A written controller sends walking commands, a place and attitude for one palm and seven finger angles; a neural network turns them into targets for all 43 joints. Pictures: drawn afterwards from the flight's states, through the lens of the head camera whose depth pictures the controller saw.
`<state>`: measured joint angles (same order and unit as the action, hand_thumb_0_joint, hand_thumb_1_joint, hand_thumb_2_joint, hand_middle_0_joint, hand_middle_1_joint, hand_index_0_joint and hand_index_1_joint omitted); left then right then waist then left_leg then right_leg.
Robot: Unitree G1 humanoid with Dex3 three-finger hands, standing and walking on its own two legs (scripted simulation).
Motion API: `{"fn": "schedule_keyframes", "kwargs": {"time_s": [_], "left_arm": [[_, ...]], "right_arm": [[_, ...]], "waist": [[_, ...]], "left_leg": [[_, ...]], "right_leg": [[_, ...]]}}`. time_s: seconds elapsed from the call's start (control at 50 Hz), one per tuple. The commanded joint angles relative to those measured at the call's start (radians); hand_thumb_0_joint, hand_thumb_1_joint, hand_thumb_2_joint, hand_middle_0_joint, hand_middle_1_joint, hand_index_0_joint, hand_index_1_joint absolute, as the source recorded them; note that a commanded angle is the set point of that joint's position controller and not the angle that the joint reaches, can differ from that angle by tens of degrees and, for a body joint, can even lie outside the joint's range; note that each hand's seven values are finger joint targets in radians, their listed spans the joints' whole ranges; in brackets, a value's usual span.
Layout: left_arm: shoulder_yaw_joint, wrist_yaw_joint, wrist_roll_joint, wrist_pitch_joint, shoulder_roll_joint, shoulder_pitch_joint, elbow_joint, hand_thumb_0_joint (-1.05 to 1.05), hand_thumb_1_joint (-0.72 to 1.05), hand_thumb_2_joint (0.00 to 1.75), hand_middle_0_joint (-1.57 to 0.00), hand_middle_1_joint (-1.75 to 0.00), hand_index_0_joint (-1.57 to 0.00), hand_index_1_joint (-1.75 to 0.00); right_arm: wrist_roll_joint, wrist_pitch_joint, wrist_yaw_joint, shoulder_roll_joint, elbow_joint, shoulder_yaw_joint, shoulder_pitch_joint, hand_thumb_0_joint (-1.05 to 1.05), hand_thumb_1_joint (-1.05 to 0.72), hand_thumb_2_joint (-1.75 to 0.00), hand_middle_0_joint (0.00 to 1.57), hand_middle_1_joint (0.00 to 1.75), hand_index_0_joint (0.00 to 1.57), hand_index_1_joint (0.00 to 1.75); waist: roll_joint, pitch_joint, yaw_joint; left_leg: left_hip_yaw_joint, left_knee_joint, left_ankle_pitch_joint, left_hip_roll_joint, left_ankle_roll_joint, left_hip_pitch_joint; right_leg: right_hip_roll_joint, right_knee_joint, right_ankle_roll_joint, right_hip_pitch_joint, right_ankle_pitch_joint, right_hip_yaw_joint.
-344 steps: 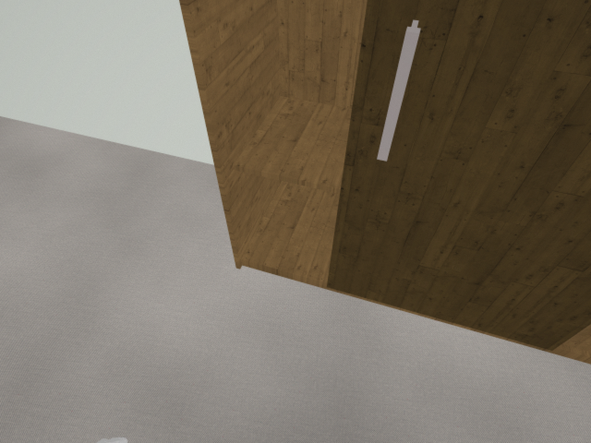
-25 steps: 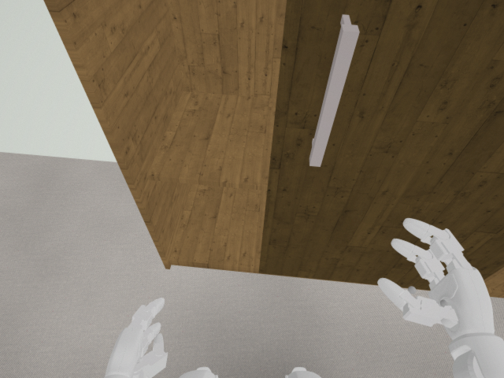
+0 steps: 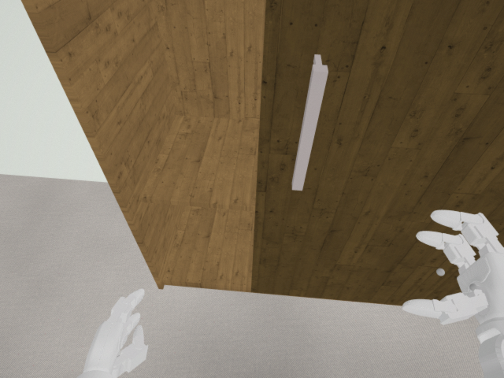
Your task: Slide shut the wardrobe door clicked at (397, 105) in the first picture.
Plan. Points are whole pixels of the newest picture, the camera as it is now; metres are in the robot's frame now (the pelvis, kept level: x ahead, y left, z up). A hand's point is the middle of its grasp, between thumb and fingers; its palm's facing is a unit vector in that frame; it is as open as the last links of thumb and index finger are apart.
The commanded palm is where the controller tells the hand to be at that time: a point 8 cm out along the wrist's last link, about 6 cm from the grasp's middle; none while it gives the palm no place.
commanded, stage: raise the hand with hooked fingers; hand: right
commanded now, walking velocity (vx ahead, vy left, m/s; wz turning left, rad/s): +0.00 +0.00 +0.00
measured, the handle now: (306, 130) +0.52 -0.09 +0.13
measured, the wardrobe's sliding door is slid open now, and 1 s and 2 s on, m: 0.36 0.36 0.36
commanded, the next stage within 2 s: move the hooked fingers beside the handle in 0.88 s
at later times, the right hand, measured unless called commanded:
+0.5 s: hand (478, 222) +0.29 -0.28 +0.16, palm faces +0.13 +0.99 -0.07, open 14.0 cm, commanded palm +0.25 -0.32 +0.15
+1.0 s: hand (459, 227) +0.28 -0.26 +0.16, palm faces +0.14 +0.99 -0.05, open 14.0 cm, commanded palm +0.25 -0.30 +0.15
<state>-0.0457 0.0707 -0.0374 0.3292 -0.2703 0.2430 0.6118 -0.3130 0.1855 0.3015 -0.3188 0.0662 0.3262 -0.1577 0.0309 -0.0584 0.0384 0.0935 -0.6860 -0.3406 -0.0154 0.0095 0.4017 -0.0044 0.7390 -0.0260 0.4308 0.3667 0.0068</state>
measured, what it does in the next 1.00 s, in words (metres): stands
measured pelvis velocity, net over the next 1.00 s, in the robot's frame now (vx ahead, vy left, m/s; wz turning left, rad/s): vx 0.01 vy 0.02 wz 0.01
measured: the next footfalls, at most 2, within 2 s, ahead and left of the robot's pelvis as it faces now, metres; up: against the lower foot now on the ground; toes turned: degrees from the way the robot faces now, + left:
none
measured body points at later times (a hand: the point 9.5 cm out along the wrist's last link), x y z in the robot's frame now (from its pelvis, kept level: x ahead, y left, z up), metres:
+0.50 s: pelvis +0.01 +0.00 +0.02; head +0.00 +0.01 +0.47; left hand +0.18 +0.23 -0.06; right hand +0.28 -0.33 +0.17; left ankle +0.01 +0.12 -0.72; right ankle +0.01 -0.10 -0.72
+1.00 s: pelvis +0.01 +0.02 +0.02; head +0.00 +0.04 +0.47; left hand +0.18 +0.25 -0.06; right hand +0.27 -0.31 +0.16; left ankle +0.01 +0.12 -0.72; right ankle +0.01 -0.10 -0.72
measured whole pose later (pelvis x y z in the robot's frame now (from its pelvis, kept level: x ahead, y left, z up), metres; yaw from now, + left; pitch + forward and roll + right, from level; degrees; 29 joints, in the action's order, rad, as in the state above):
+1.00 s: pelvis +0.01 +0.02 +0.02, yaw +0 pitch +0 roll +1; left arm -0.07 0.11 -0.06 0.31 -0.27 0.23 0.67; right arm -0.32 0.03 0.38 -0.39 0.23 0.45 0.05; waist 0.06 -0.04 0.04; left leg 0.09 -0.53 -0.28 0.00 0.03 0.25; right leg -0.02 0.56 0.00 0.26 0.29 0.01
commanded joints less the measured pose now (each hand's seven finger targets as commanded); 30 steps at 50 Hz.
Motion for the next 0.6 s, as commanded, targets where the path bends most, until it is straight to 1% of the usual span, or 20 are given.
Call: {"fn": "schedule_keyframes", "kwargs": {"time_s": [0.0, 0.02, 0.04, 0.06, 0.1, 0.12, 0.2, 0.24, 0.28, 0.3, 0.32, 0.36, 0.38, 0.42, 0.44, 0.46, 0.48, 0.5, 0.52, 0.58], "left_arm": [[0.038, 0.017, -0.007, 0.052, -0.123, -0.054, -0.133, 0.00, 0.90, 0.90, -0.20, -0.30, -0.20, -0.30], [0.035, 0.019, -0.011, 0.049, -0.119, -0.064, -0.132, 0.00, 0.90, 0.90, -0.20, -0.30, -0.20, -0.30], [0.033, 0.022, -0.012, 0.046, -0.120, -0.064, -0.131, 0.00, 0.90, 0.90, -0.20, -0.30, -0.20, -0.30], [0.032, 0.024, -0.013, 0.045, -0.119, -0.072, -0.131, 0.00, 0.90, 0.90, -0.20, -0.30, -0.20, -0.30], [0.028, 0.027, -0.012, 0.044, -0.119, -0.079, -0.129, 0.00, 0.90, 0.90, -0.20, -0.30, -0.20, -0.30], [0.026, 0.028, -0.013, 0.044, -0.115, -0.082, -0.128, 0.00, 0.90, 0.90, -0.20, -0.30, -0.20, -0.30], [0.021, 0.034, -0.015, 0.043, -0.116, -0.086, -0.115, 0.00, 0.90, 0.90, -0.20, -0.30, -0.20, -0.30], [0.018, 0.038, -0.017, 0.043, -0.115, -0.095, -0.115, 0.00, 0.90, 0.90, -0.20, -0.30, -0.20, -0.30], [0.018, 0.042, -0.019, 0.043, -0.116, -0.098, -0.114, 0.00, 0.90, 0.90, -0.20, -0.30, -0.20, -0.30], [0.016, 0.042, -0.017, 0.041, -0.119, -0.097, -0.109, 0.00, 0.90, 0.90, -0.20, -0.30, -0.20, -0.30], [0.015, 0.044, -0.019, 0.039, -0.118, -0.101, -0.110, 0.00, 0.90, 0.90, -0.20, -0.30, -0.20, -0.30], [0.016, 0.046, -0.020, 0.038, -0.120, -0.103, -0.110, 0.00, 0.90, 0.90, -0.20, -0.30, -0.20, -0.30], [0.016, 0.044, -0.022, 0.037, -0.117, -0.101, -0.110, 0.00, 0.90, 0.90, -0.20, -0.30, -0.20, -0.30], [0.017, 0.040, -0.025, 0.034, -0.119, -0.096, -0.108, 0.00, 0.90, 0.90, -0.20, -0.30, -0.20, -0.30], [0.022, 0.038, -0.027, 0.033, -0.123, -0.095, -0.112, 0.00, 0.90, 0.90, -0.20, -0.30, -0.20, -0.30], [0.023, 0.037, -0.026, 0.032, -0.126, -0.097, -0.114, 0.00, 0.90, 0.90, -0.20, -0.30, -0.20, -0.30], [0.026, 0.036, -0.025, 0.032, -0.126, -0.098, -0.117, 0.00, 0.90, 0.90, -0.20, -0.30, -0.20, -0.30], [0.026, 0.033, -0.023, 0.032, -0.126, -0.099, -0.115, 0.00, 0.90, 0.90, -0.20, -0.30, -0.20, -0.30], [0.027, 0.031, -0.022, 0.032, -0.125, -0.103, -0.117, 0.00, 0.90, 0.90, -0.20, -0.30, -0.20, -0.30], [0.031, 0.032, -0.019, 0.035, -0.121, -0.099, -0.115, 0.00, 0.90, 0.90, -0.20, -0.30, -0.20, -0.30]], "right_arm": [[-0.031, 0.007, 0.025, -0.233, -0.173, 0.121, 0.214, 0.00, 0.50, -0.30, 0.30, 1.20, 0.30, 1.20], [-0.036, -0.010, 0.033, -0.224, -0.160, 0.117, 0.239, 0.00, 0.50, -0.30, 0.30, 1.20, 0.30, 1.20], [-0.036, -0.023, 0.038, -0.238, -0.148, 0.129, 0.260, 0.00, 0.50, -0.30, 0.30, 1.20, 0.30, 1.20], [-0.039, -0.033, 0.043, -0.239, -0.140, 0.132, 0.279, 0.00, 0.50, -0.30, 0.30, 1.20, 0.30, 1.20], [-0.036, -0.040, 0.047, -0.265, -0.157, 0.147, 0.320, 0.00, 0.50, -0.30, 0.30, 1.20, 0.30, 1.20], [-0.037, -0.045, 0.050, -0.265, -0.161, 0.147, 0.343, 0.00, 0.50, -0.30, 0.30, 1.20, 0.30, 1.20], [-0.032, -0.064, 0.059, -0.293, -0.127, 0.163, 0.390, 0.00, 0.50, -0.30, 0.30, 1.20, 0.30, 1.20], [-0.030, -0.077, 0.064, -0.310, -0.123, 0.170, 0.429, 0.00, 0.50, -0.30, 0.30, 1.20, 0.30, 1.20], [-0.030, -0.089, 0.069, -0.326, -0.112, 0.184, 0.450, 0.00, 0.50, -0.30, 0.30, 1.20, 0.30, 1.20], [-0.028, -0.096, 0.069, -0.351, -0.090, 0.203, 0.449, 0.00, 0.50, -0.30, 0.30, 1.20, 0.30, 1.20], [-0.029, -0.101, 0.070, -0.351, -0.089, 0.203, 0.475, 0.00, 0.50, -0.30, 0.30, 1.20, 0.30, 1.20], [-0.030, -0.110, 0.075, -0.375, -0.076, 0.223, 0.496, 0.00, 0.50, -0.30, 0.30, 1.20, 0.30, 1.20], [-0.031, -0.119, 0.083, -0.336, -0.044, 0.194, 0.475, 0.00, 0.50, -0.30, 0.30, 1.20, 0.30, 1.20], [-0.034, -0.131, 0.091, -0.302, -0.004, 0.167, 0.435, 0.00, 0.50, -0.30, 0.30, 1.20, 0.30, 1.20], [-0.035, -0.132, 0.095, -0.302, -0.016, 0.165, 0.438, 0.00, 0.50, -0.30, 0.30, 1.20, 0.30, 1.20], [-0.034, -0.136, 0.094, -0.314, -0.020, 0.174, 0.436, 0.00, 0.50, -0.30, 0.30, 1.20, 0.30, 1.20], [-0.035, -0.135, 0.092, -0.326, -0.035, 0.188, 0.433, 0.00, 0.50, -0.30, 0.30, 1.20, 0.30, 1.20], [-0.033, -0.131, 0.084, -0.336, -0.045, 0.196, 0.426, 0.00, 0.50, -0.30, 0.30, 1.20, 0.30, 1.20], [-0.034, -0.123, 0.077, -0.351, -0.070, 0.214, 0.439, 0.00, 0.50, -0.30, 0.30, 1.20, 0.30, 1.20], [-0.029, -0.099, 0.060, -0.360, -0.110, 0.228, 0.458, 0.00, 0.50, -0.30, 0.30, 1.20, 0.30, 1.20]], "waist": [[0.056, -0.134, 0.008], [0.054, -0.117, 0.003], [0.030, -0.118, 0.003], [0.029, -0.116, 0.002], [0.051, -0.136, 0.007], [0.074, -0.151, 0.003], [0.052, -0.141, 0.003], [0.077, -0.136, 0.002], [0.062, -0.144, 0.004], [0.066, -0.132, 0.012], [0.054, -0.129, 0.007], [0.068, -0.148, 0.012], [0.059, -0.127, 0.006], [0.040, -0.101, 0.007], [0.024, -0.106, 0.007], [0.038, -0.118, 0.011], [0.030, -0.131, 0.012], [0.029, -0.129, 0.017], [0.048, -0.151, 0.018], [0.043, -0.175, 0.014]], "left_leg": [[-0.017, 0.111, 0.217, 0.041, 0.019, -0.090], [-0.017, 0.120, 0.216, 0.038, 0.017, -0.087], [-0.014, 0.126, 0.209, 0.039, 0.016, -0.091], [-0.017, 0.135, 0.205, 0.039, 0.015, -0.095], [-0.020, 0.144, 0.222, 0.040, 0.018, -0.114], [-0.021, 0.150, 0.231, 0.036, 0.017, -0.120], [-0.018, 0.171, 0.226, 0.039, 0.017, -0.133], [-0.019, 0.181, 0.224, 0.034, 0.018, -0.141], [-0.016, 0.187, 0.231, 0.033, 0.017, -0.153], [-0.020, 0.198, 0.227, 0.035, 0.018, -0.161], [-0.017, 0.201, 0.233, 0.033, 0.018, -0.165], [-0.020, 0.206, 0.237, 0.031, 0.018, -0.176], [-0.017, 0.209, 0.236, 0.032, 0.017, -0.165], [-0.018, 0.216, 0.239, 0.032, 0.017, -0.163], [-0.017, 0.215, 0.240, 0.031, 0.014, -0.162], [-0.020, 0.214, 0.238, 0.029, 0.015, -0.165], [-0.023, 0.214, 0.250, 0.028, 0.014, -0.172], [-0.024, 0.218, 0.243, 0.029, 0.014, -0.183], [-0.029, 0.218, 0.260, 0.026, 0.015, -0.191], [-0.028, 0.211, 0.298, 0.027, 0.012, -0.202]], "right_leg": [[0.008, -0.164, 0.010, -0.120, -0.247, -0.054], [0.007, -0.174, 0.010, -0.119, -0.238, -0.054], [0.006, -0.182, 0.010, -0.122, -0.232, -0.057], [0.006, -0.186, 0.009, -0.127, -0.227, -0.056], [0.006, -0.191, 0.009, -0.157, -0.253, -0.057], [0.007, -0.194, 0.008, -0.174, -0.259, -0.055], [0.002, -0.215, 0.009, -0.199, -0.263, -0.061], [0.002, -0.230, 0.010, -0.209, -0.258, -0.063], [0.000, -0.241, 0.010, -0.223, -0.272, -0.068], [0.001, -0.243, 0.009, -0.218, -0.268, -0.066], [0.001, -0.253, 0.009, -0.218, -0.271, -0.069], [0.002, -0.260, 0.009, -0.234, -0.277, -0.067], [0.002, -0.262, 0.009, -0.234, -0.278, -0.066], [0.003, -0.263, 0.006, -0.220, -0.273, -0.060], [0.002, -0.264, 0.005, -0.220, -0.271, -0.060], [0.004, -0.263, 0.004, -0.222, -0.268, -0.058], [0.005, -0.260, 0.002, -0.228, -0.276, -0.054], [0.004, -0.257, 0.002, -0.221, -0.274, -0.050], [0.007, -0.256, 0.000, -0.233, -0.285, -0.046], [0.005, -0.252, 0.000, -0.253, -0.325, -0.040]]}}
